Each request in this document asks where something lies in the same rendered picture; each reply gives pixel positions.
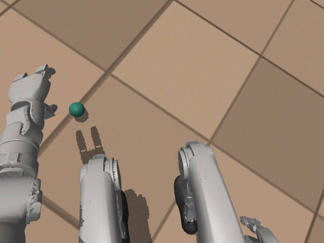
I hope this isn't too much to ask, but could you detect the right robot foot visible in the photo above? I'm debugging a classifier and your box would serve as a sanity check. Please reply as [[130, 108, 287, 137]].
[[174, 176, 197, 234]]

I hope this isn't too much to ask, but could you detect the left robot arm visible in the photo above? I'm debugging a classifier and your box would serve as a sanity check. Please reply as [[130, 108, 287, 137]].
[[0, 98, 45, 243]]

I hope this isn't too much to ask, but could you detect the left robot foot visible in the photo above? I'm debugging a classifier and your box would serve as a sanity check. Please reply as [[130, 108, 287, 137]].
[[120, 190, 130, 243]]

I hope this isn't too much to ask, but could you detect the ball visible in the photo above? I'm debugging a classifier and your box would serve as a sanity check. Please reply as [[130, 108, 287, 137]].
[[69, 102, 85, 117]]

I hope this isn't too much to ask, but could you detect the right robot hand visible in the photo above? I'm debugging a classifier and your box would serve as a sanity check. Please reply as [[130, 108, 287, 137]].
[[240, 216, 279, 243]]

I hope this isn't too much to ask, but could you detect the left robot hand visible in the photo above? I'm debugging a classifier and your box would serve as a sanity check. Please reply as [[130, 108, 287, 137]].
[[8, 64, 58, 119]]

